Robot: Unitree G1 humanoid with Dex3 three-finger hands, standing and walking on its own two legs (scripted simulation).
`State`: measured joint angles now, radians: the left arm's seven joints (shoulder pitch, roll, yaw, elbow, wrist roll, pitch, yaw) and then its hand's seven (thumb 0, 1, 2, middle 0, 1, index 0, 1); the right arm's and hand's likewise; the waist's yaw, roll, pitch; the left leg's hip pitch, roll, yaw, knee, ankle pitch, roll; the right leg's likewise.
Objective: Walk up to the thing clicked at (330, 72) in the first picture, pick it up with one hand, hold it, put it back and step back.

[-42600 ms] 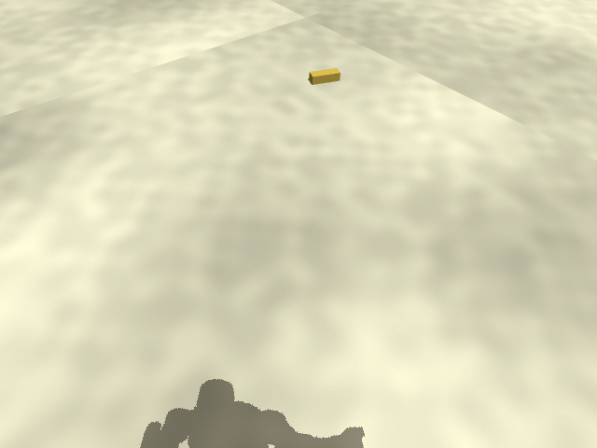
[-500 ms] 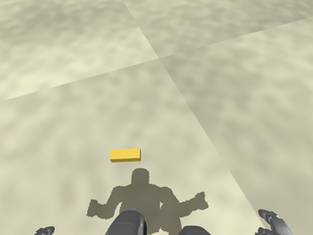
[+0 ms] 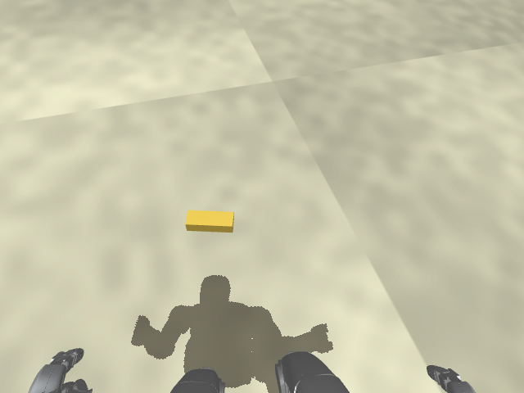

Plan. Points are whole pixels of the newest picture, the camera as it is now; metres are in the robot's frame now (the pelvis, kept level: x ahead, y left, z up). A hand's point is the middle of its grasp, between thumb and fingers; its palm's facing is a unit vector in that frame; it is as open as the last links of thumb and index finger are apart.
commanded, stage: step back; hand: left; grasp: from above
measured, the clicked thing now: (210, 221) +0.76 +0.19 -0.74
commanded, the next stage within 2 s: stand in 1.96 s
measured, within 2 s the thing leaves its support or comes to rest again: neither
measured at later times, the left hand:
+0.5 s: hand out of the picture -0.07 +0.25 -0.15, palm faces +0.04 -0.91 -0.42, open 7.4 cm
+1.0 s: hand out of the picture -0.30 +0.22 -0.14, palm faces +0.00 -0.91 -0.42, open 7.4 cm
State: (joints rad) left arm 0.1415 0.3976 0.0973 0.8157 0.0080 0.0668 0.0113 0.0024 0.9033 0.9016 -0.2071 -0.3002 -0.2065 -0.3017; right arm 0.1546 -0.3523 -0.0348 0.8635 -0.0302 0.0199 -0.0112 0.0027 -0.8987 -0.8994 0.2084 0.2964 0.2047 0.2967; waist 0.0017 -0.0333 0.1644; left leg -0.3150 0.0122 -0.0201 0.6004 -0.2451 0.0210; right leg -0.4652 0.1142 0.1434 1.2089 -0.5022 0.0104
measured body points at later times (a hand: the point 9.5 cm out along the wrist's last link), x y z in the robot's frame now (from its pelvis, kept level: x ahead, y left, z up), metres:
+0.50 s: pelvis -0.18 -0.03 -0.02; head -0.12 -0.02 +0.43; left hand -0.07 +0.30 -0.12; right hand -0.09 -0.34 -0.14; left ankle -0.19 +0.08 -0.73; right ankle -0.10 -0.16 -0.73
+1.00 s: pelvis -0.34 -0.06 +0.00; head -0.32 -0.08 +0.45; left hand -0.30 +0.27 -0.11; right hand -0.25 -0.38 -0.13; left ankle -0.28 +0.09 -0.68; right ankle -0.35 -0.17 -0.73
